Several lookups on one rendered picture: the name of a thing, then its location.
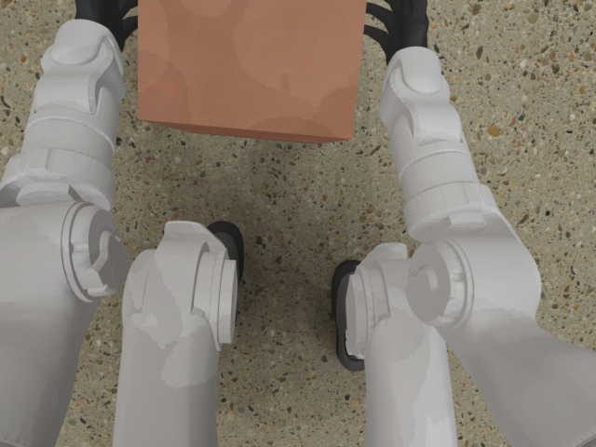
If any carton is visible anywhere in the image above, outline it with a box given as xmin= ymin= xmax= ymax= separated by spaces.
xmin=138 ymin=0 xmax=367 ymax=144

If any robot left upper arm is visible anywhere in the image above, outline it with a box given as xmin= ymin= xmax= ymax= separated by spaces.
xmin=0 ymin=201 xmax=128 ymax=447

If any robot right forearm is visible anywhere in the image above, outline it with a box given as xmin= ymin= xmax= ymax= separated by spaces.
xmin=378 ymin=47 xmax=541 ymax=282

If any robot left forearm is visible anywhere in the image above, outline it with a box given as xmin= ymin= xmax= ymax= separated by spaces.
xmin=0 ymin=20 xmax=126 ymax=213

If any robot left hand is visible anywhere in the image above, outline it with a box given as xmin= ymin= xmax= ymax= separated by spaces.
xmin=75 ymin=0 xmax=138 ymax=52

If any robot right upper arm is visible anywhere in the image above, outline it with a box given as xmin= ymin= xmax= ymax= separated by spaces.
xmin=405 ymin=236 xmax=596 ymax=447

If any robot right hand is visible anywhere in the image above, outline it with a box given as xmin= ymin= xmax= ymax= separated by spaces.
xmin=363 ymin=0 xmax=429 ymax=66

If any left robot thigh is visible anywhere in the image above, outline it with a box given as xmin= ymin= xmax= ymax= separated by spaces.
xmin=113 ymin=240 xmax=237 ymax=447

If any right robot foot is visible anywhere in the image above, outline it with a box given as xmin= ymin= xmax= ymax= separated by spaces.
xmin=332 ymin=260 xmax=365 ymax=372

